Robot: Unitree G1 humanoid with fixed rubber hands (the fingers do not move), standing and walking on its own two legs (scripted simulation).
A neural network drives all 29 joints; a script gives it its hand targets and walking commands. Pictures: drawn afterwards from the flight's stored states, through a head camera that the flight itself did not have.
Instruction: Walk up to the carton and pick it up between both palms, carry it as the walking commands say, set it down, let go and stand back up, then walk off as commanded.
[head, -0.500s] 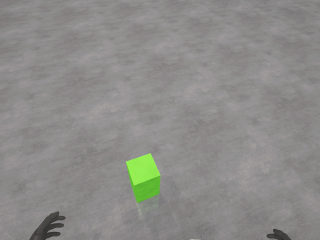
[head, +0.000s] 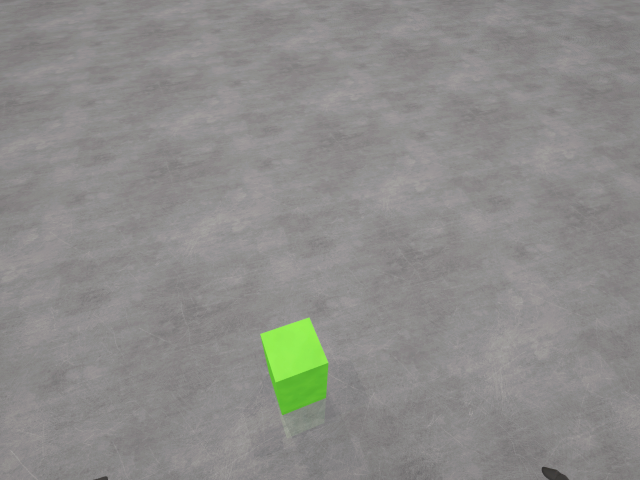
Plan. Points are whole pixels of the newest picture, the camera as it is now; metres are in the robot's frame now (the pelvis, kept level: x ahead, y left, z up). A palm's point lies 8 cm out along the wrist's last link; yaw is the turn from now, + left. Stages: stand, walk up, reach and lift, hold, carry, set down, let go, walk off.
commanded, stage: walk up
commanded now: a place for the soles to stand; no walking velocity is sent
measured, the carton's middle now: (295, 368) +0.53 +0.08 -0.64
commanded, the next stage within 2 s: none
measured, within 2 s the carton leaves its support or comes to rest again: neither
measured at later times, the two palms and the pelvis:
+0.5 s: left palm out of the picture +0.13 +0.27 -0.10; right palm out of the picture +0.11 -0.39 -0.11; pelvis +0.04 -0.06 -0.02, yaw +10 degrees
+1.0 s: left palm out of the picture +0.14 +0.24 -0.12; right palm (528, 315) +0.38 -0.33 -0.08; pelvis +0.15 -0.09 -0.01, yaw +20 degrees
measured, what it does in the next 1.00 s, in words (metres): walks ahead, turning left: right foot, then left foot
